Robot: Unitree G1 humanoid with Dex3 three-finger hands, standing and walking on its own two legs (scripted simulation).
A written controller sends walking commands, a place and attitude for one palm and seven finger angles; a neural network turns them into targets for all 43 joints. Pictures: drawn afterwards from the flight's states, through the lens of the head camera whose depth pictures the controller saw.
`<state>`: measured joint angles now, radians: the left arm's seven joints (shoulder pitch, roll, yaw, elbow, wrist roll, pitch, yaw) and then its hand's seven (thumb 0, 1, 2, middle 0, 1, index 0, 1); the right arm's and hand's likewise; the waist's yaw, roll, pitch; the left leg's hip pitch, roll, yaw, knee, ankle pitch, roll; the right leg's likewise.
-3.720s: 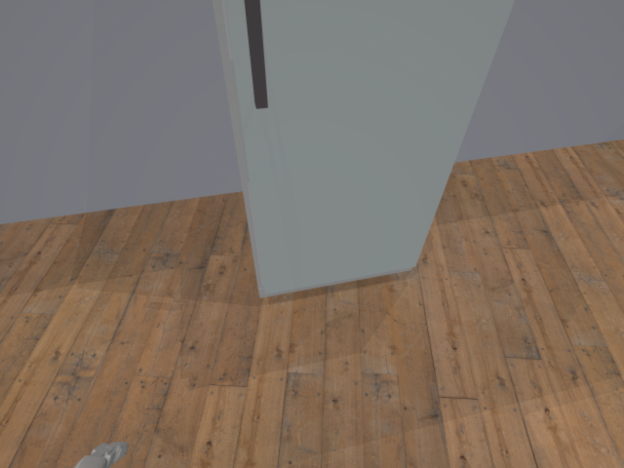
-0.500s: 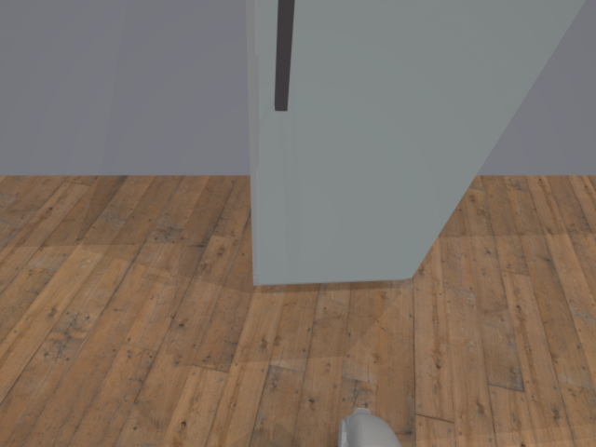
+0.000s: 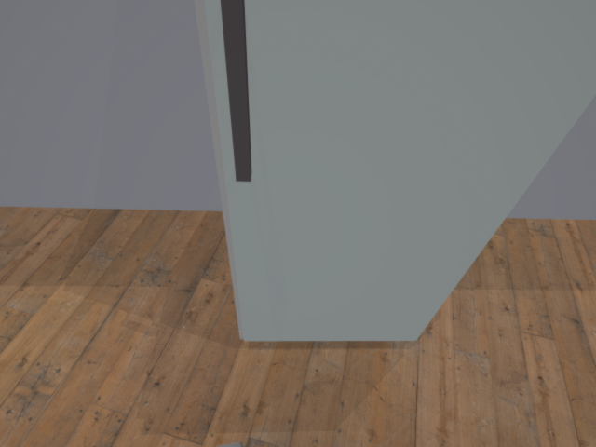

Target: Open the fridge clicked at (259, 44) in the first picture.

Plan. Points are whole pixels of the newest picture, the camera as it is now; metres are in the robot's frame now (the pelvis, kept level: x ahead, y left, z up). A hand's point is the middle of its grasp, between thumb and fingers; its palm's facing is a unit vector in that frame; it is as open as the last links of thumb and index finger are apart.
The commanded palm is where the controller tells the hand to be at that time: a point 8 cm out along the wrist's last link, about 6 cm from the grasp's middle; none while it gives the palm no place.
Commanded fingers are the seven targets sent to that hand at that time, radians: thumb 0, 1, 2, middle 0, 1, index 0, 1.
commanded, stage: come to a stop and stand still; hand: left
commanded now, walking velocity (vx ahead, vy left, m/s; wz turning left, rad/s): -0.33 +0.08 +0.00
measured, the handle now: (240, 89) +0.52 +0.13 +0.22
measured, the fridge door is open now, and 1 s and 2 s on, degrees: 0 0 0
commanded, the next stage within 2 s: look again from close up in 1.46 s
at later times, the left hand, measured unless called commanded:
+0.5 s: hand out of the picture +0.04 +0.16 -0.17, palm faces +0.04 -0.95 -0.31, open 7.4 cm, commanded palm none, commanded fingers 0.00 0.90 0.90 -0.20 -0.30 -0.20 -0.30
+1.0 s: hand out of the picture -0.05 +0.16 -0.17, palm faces +0.11 -0.97 -0.22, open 7.3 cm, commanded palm none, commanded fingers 0.00 0.90 0.90 -0.20 -0.30 -0.20 -0.30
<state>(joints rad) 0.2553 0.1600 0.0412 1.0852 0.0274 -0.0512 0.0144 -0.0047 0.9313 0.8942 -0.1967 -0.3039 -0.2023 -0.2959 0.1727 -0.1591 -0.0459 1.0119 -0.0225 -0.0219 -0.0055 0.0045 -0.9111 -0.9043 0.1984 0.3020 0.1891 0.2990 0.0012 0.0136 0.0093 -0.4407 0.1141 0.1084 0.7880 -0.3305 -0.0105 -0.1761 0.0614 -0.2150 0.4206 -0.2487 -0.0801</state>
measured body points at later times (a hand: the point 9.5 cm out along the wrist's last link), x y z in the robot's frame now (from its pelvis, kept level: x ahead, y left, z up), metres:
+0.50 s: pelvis -0.01 -0.06 -0.01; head +0.01 -0.08 +0.44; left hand +0.03 +0.21 -0.15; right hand +0.07 -0.30 -0.17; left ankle +0.06 +0.09 -0.73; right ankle +0.00 -0.18 -0.74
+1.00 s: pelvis -0.02 -0.03 +0.00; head -0.01 -0.03 +0.45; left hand -0.05 +0.21 -0.16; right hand +0.01 -0.27 -0.15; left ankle -0.04 +0.10 -0.74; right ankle +0.00 -0.18 -0.73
